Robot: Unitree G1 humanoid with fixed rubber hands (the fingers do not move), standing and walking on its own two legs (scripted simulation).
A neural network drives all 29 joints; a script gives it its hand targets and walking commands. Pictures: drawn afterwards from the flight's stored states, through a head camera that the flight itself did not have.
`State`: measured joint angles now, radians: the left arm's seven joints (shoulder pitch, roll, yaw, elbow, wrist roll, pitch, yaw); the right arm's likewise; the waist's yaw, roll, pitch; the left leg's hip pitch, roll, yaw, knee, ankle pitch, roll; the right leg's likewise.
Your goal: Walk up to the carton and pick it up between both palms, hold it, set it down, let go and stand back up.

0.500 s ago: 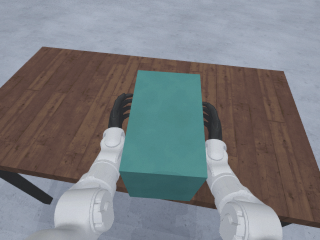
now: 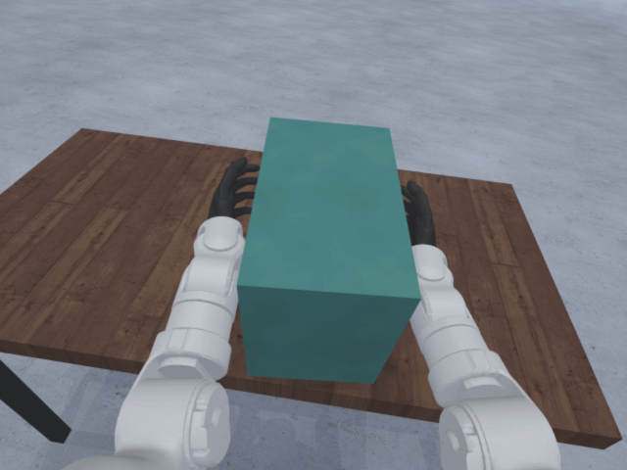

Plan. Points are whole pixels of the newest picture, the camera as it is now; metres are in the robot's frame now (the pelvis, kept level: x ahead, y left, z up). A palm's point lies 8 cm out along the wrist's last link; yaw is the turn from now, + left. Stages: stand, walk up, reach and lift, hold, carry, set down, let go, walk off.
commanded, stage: reach and lift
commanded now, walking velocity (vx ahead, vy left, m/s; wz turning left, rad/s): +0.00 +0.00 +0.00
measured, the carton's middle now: (320, 247) +0.38 -0.01 +0.12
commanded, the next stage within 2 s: hold in 1.20 s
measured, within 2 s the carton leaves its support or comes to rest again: neither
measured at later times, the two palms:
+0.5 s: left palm (216, 225) +0.36 +0.12 +0.17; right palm (423, 254) +0.35 -0.14 +0.14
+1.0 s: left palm (229, 210) +0.37 +0.10 +0.18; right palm (438, 241) +0.35 -0.15 +0.16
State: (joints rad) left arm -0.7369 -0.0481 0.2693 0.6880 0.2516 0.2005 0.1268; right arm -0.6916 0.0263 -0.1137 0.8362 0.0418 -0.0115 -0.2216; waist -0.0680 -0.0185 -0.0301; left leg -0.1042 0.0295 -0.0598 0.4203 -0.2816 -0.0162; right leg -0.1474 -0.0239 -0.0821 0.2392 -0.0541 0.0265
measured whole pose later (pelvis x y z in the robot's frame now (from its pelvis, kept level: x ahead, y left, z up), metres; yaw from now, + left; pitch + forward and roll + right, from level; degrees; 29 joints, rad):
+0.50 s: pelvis -0.01 +0.00 +0.00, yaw +1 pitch -8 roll -2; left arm -0.57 -0.11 0.22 0.18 0.33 0.53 0.07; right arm -0.56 0.02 0.00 0.49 0.13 0.19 -0.22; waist -0.10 -0.03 0.08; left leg 0.00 0.02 -0.06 0.42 -0.28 -0.01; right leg -0.04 -0.03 -0.08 0.25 -0.07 0.03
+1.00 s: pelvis +0.00 -0.01 +0.00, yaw +1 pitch -9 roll -2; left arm -0.63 -0.11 0.26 0.15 0.38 0.63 0.03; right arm -0.62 0.02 -0.02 0.48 0.14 0.28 -0.22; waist -0.13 -0.03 0.10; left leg 0.05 0.03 -0.07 0.38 -0.27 -0.02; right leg -0.01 -0.02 -0.09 0.23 -0.07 0.03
